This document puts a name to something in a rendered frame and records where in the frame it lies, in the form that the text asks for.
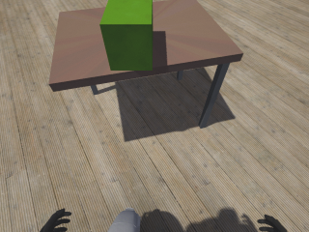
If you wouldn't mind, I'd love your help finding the left robot shin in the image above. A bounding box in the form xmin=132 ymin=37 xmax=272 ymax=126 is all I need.
xmin=126 ymin=207 xmax=135 ymax=212

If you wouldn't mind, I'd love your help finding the robot left thigh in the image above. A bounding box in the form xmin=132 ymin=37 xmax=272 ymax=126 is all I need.
xmin=107 ymin=210 xmax=141 ymax=232

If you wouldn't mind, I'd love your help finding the carton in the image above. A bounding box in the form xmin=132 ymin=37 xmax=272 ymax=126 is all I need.
xmin=99 ymin=0 xmax=154 ymax=71

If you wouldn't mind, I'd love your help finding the robot left hand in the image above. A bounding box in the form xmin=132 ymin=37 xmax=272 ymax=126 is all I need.
xmin=40 ymin=208 xmax=71 ymax=232

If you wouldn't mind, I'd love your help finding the table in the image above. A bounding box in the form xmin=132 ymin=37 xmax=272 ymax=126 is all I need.
xmin=48 ymin=0 xmax=243 ymax=129

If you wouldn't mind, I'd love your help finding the robot right hand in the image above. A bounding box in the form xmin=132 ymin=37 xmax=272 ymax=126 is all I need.
xmin=257 ymin=215 xmax=288 ymax=232

